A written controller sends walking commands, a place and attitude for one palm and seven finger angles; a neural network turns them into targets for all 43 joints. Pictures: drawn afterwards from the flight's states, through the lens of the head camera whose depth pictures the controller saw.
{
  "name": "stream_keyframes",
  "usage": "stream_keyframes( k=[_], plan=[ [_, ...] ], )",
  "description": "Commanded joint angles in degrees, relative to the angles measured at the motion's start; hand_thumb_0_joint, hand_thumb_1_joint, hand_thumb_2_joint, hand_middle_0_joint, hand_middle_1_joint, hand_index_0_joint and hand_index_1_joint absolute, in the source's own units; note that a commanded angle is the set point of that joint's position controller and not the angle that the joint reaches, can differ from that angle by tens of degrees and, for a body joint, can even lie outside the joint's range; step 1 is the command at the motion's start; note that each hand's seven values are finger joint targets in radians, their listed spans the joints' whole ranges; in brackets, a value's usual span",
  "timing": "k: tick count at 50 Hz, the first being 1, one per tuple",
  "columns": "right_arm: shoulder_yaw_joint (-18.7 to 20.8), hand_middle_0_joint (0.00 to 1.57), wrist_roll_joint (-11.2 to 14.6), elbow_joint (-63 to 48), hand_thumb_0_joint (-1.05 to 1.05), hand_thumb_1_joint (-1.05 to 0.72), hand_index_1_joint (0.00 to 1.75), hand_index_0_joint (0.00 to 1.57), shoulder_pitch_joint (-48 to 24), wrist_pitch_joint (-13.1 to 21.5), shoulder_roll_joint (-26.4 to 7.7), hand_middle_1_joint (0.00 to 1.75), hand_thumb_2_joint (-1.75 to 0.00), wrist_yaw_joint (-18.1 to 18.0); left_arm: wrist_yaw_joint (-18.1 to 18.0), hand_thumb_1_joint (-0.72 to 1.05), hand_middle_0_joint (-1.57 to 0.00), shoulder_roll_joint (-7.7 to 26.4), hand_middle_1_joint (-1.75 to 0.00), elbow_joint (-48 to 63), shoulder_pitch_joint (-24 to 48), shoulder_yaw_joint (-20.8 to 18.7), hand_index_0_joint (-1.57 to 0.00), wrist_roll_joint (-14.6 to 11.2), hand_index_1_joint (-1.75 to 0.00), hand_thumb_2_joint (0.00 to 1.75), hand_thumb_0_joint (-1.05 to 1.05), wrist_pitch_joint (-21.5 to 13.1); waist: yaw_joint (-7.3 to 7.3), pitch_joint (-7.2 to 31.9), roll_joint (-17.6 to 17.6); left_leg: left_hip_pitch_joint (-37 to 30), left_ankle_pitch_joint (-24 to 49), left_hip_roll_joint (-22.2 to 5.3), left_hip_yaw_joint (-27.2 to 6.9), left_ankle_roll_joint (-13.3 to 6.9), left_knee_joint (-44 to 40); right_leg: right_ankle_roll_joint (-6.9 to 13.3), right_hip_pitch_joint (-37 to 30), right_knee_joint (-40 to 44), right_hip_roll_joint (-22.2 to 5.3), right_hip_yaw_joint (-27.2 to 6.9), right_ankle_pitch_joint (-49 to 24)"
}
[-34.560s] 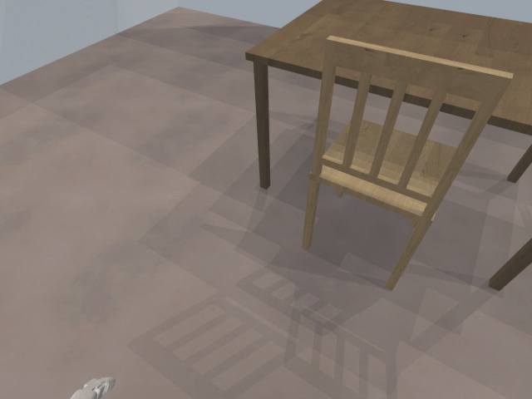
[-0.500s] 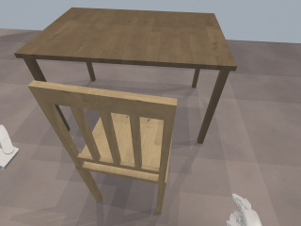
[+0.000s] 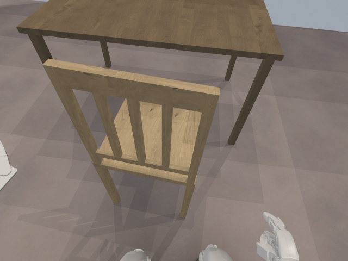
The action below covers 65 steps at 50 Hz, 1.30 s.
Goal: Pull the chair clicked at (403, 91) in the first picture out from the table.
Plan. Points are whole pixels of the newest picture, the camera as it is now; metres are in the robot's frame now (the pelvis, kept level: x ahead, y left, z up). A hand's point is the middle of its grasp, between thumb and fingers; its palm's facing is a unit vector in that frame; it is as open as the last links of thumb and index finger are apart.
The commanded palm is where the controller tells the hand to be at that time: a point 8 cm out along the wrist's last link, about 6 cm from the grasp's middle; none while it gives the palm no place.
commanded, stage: step back with the hand held close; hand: left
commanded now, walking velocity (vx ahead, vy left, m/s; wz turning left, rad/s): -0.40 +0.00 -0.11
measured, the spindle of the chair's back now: (138, 134) +0.46 +0.14 -0.04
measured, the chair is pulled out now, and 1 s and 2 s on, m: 0.30 0.30 0.30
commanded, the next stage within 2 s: stop stepping back and stand still in 0.12 s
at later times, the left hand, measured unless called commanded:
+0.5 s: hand out of the picture +0.14 +0.27 +0.17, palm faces +0.35 -0.81 -0.48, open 7.4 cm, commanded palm +0.08 +0.31 +0.20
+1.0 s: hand out of the picture +0.14 +0.27 +0.19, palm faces +0.42 -0.80 -0.42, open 7.4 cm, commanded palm none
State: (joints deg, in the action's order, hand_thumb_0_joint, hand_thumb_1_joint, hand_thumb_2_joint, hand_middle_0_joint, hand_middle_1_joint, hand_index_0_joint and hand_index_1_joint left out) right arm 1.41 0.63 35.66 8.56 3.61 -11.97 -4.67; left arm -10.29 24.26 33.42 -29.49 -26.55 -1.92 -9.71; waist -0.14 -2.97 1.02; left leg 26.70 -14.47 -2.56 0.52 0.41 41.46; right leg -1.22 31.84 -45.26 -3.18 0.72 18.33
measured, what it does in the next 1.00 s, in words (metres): steps on the spot: right foot, then left foot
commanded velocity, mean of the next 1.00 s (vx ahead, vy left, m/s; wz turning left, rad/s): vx -0.01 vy -0.01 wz -0.02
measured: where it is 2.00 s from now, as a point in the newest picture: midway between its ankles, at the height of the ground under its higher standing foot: outside the picture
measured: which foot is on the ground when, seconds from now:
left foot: down 0.00-0.20, up 0.22-0.40, down 0.42-1.00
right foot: up 0.00-0.14, down 0.16-1.00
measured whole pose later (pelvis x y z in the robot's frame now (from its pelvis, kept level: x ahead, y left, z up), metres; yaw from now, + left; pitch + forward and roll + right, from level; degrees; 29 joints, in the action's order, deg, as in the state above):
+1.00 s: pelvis -0.07 +0.01 +0.02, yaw -1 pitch -1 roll -1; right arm -0.8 1.1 37.7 14.7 8.0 -11.1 -4.2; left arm -9.7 23.0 28.7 -31.0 -23.0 -1.9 -9.3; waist -0.5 0.0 1.0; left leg 13.3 -18.2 -2.8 0.1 1.1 32.8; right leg -2.1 15.8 -29.0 -1.8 0.2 11.5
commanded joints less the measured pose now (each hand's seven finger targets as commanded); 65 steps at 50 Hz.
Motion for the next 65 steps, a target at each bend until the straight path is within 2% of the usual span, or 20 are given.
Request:
stream_keyframes(
  k=[1,3,7,9,10,11,15,19,22,25,29,34,38,40,44,50,51,53,58,65],
  plan=[
    [3.7,0.20,-0.2,-8.4,0.00,-0.90,0.30,0.20,-3.2,5.6,-6.6,0.30,-0.90,0.0,-0.9,0.90,-0.20,9.4,-0.30,16.5,0.6,-7.6,-0.20,-1.3,-0.30,0.90,0.00,-5.6,0.04,9.7,-13.4,1.3,6.0,-17.4,-12.8,-9.7,-18.8,0.7,-5.8,-19.2,3.0,-3.7,11.1],
    [3.8,0.20,-0.3,-6.9,0.00,-0.90,0.30,0.20,-1.5,6.8,-6.7,0.30,-0.90,0.6,-0.8,0.90,-0.20,9.2,-0.30,17.8,1.3,-7.2,-0.20,-1.8,-0.30,0.90,0.00,-5.2,0.91,10.9,-14.0,-7.6,19.1,-15.4,-8.6,-7.8,-14.7,-0.2,-5.8,-6.5,1.9,-0.7,9.8],
    [2.1,0.20,-0.4,-6.0,0.00,-0.90,0.30,0.20,-1.2,8.2,-6.6,0.30,-0.90,1.2,0.4,0.90,-0.20,10.0,-0.30,15.1,2.3,-6.3,-0.20,-1.2,-0.30,0.90,0.00,-5.5,1.73,10.9,-13.8,-8.8,9.1,-12.4,-7.2,-3.9,-9.5,0.7,-15.6,19.6,1.3,1.5,-7.4],
    [1.6,0.20,-0.4,-5.9,0.00,-0.90,0.30,0.20,-1.9,8.1,-5.5,0.30,-0.90,1.0,0.8,0.90,-0.20,11.9,-0.30,11.8,4.6,-6.8,-0.20,-1.1,-0.30,0.90,0.00,-5.8,0.81,9.6,1.0,-5.1,-2.3,-6.0,-0.2,-0.2,2.0,4.6,-14.8,26.2,-8.3,-7.1,-24.7],
    [1.6,0.20,-0.2,-6.5,0.00,-0.90,0.30,0.20,-2.4,7.6,-4.3,0.30,-0.90,1.0,0.6,0.90,-0.20,13.0,-0.30,8.5,5.5,-6.8,-0.20,-1.3,-0.30,0.90,0.00,-5.3,0.97,10.4,10.8,1.3,-13.1,-0.1,2.3,1.9,12.8,10.5,-16.0,27.9,-18.8,-20.2,-32.5],
    [3.4,0.20,0.6,-6.1,0.00,-0.90,0.30,0.20,-2.7,7.0,-6.0,0.30,-0.90,1.1,0.7,0.90,-0.20,11.4,-0.30,7.4,4.6,-4.6,-0.20,-2.3,-0.30,0.90,0.00,-3.9,2.03,11.5,15.7,2.3,-16.7,1.5,-2.8,1.7,25.6,14.0,-16.2,29.0,-22.5,-23.1,-33.1],
    [0.5,0.20,1.3,-9.1,0.00,-0.90,0.30,0.20,-6.4,2.0,-3.1,0.30,-0.90,0.8,0.4,0.90,-0.20,9.5,-0.30,1.5,-5.8,-6.6,-0.20,-1.0,-0.30,0.90,0.00,-1.7,0.00,12.4,6.8,-0.6,-11.6,-2.0,-2.5,0.8,14.2,9.4,-19.4,19.0,-15.1,-6.4,-35.4],
    [0.6,0.20,0.8,-10.3,0.00,-0.90,0.30,0.20,-4.4,2.6,-5.5,0.30,-0.90,-0.4,-0.4,0.90,-0.20,10.0,-0.30,9.1,-7.4,-5.9,-0.20,-1.3,-0.30,0.90,0.00,-2.5,-0.58,12.5,2.7,-13.2,-0.7,0.0,2.9,-1.0,-19.5,4.1,-20.2,15.1,-7.9,-3.2,-17.5],
    [2.4,0.20,1.1,-10.9,0.00,-0.90,0.30,0.20,-2.7,4.9,-7.8,0.30,-0.90,-0.8,-1.1,0.90,-0.20,11.9,-0.30,16.8,-4.3,-5.9,-0.20,-1.5,-0.30,0.90,0.00,-3.5,0.47,11.9,-9.9,-19.8,18.2,-11.8,-8.8,-5.4,-19.2,0.0,-13.1,9.1,-0.7,-0.1,-2.4],
    [1.4,0.20,0.3,-9.0,0.00,-0.90,0.30,0.20,-3.9,6.3,-6.5,0.30,-0.90,-0.4,-1.2,0.90,-0.20,13.6,-0.30,18.2,-2.2,-8.1,-0.20,-0.9,-0.30,0.90,0.00,-3.6,0.88,7.0,-17.6,-10.7,9.5,-9.5,-6.5,-4.1,-21.0,0.3,-16.3,12.0,-0.2,1.6,-0.5],
    [1.3,0.20,0.9,-6.9,0.00,-0.90,0.30,0.20,-1.9,7.7,-7.7,0.30,-0.90,0.1,-1.0,0.90,-0.20,9.6,-0.30,8.9,2.9,-4.8,-0.20,-1.0,-0.30,0.90,0.00,-3.7,0.02,3.4,-9.9,-1.8,-18.0,-6.2,-3.3,-2.8,-22.3,0.7,-21.7,17.5,1.1,0.5,0.0],
    [1.0,0.20,1.1,-6.7,0.00,-0.90,0.30,0.20,-1.3,6.7,-7.8,0.30,-0.90,0.4,-0.3,0.90,-0.20,6.0,-0.30,-0.8,5.6,-0.7,-0.20,-0.5,-0.30,0.90,0.00,-2.1,-0.24,-0.1,-6.8,-0.5,-27.5,-4.1,-2.3,-2.9,-19.3,1.7,-16.2,20.6,2.2,-1.1,9.9],
    [0.5,0.20,0.3,-6.5,0.00,-0.90,0.30,0.20,-1.7,6.1,-6.7,0.30,-0.90,0.5,0.0,0.90,-0.20,7.2,-0.30,1.2,9.4,0.5,-0.20,-0.5,-0.30,0.90,0.00,-1.3,-0.73,0.3,6.2,-7.4,-15.8,0.2,1.3,-2.6,-6.8,4.4,-10.0,29.1,-3.4,-9.5,14.2],
    [0.2,0.20,-0.1,-6.2,0.00,-0.90,0.30,0.20,-2.0,6.3,-6.5,0.30,-0.90,0.5,-0.1,0.90,-0.20,8.4,-0.30,3.4,9.5,-0.8,-0.20,-0.6,-0.30,0.90,0.00,-1.6,-0.82,2.4,5.1,-10.4,-12.5,-0.1,0.4,-2.7,-8.6,4.4,-10.6,28.5,-4.1,-8.7,11.3],
    [-0.1,0.20,0.2,-7.4,0.00,-0.90,0.30,0.20,-3.3,6.9,-6.6,0.30,-0.90,0.0,-0.8,0.90,-0.20,10.4,-0.30,9.7,6.1,-4.0,-0.20,-0.1,-0.30,0.90,0.00,-3.1,0.24,3.2,-9.3,-5.8,-20.8,-4.7,-6.5,-3.8,-23.6,1.3,-17.0,19.6,1.1,-1.6,6.2],
    [0.4,0.20,0.4,-6.9,0.00,-0.90,0.30,0.20,-1.7,8.3,-6.0,0.30,-0.90,0.2,-0.6,0.90,-0.20,9.5,-0.30,6.6,1.5,-5.0,-0.20,-0.6,-0.30,0.90,0.00,-4.4,0.46,4.3,-5.9,-6.9,-8.5,-1.9,-1.7,-2.4,-18.9,1.6,-22.2,22.4,-0.4,-3.2,-5.7],
    [3.8,0.20,-1.6,6.9,0.00,-0.90,0.30,0.20,-1.6,7.5,-15.0,0.30,-0.90,5.4,8.3,0.90,-0.20,-2.3,-0.30,-40.6,4.9,19.8,-0.20,5.1,-0.30,0.90,0.00,4.8,-2.60,1.7,-3.7,-2.6,5.6,-1.3,-2.6,-2.4,-6.9,2.4,-14.3,12.9,-4.6,-2.1,-21.3],
    [2.5,0.20,-1.2,5.0,0.00,-0.90,0.30,0.20,5.4,2.7,-7.5,0.30,-0.90,5.0,10.2,0.90,-0.20,-6.9,-0.30,-42.2,2.2,19.6,-0.20,4.0,-0.30,0.90,0.00,9.5,-2.19,7.3,0.2,-8.3,6.1,-0.8,-0.9,-1.1,-6.7,1.7,-14.8,15.7,-5.0,-2.5,-19.9],
    [1.9,0.20,-2.6,4.7,0.00,-0.90,0.30,0.20,6.1,-1.0,-8.4,0.30,-0.90,5.3,9.5,0.90,-0.20,-4.9,-0.30,-54.6,12.1,21.4,-0.20,4.0,-0.30,0.90,0.00,9.7,-1.01,8.4,13.3,-5.9,10.5,-0.9,-5.0,-3.0,-8.4,2.8,-18.8,13.4,-4.2,-1.8,-19.4],
    [0.5,0.20,-2.1,10.9,0.00,-0.90,0.30,0.20,5.3,-1.9,-7.3,0.30,-0.90,4.0,8.6,0.90,-0.20,-4.5,-0.30,-74.6,12.8,23.5,-0.20,3.0,-0.30,0.90,0.00,10.2,0.53,8.8,-9.6,-14.9,22.0,-2.3,-3.4,-2.5,-14.3,1.4,-21.7,14.9,-1.7,-1.5,-17.2]
  ],
)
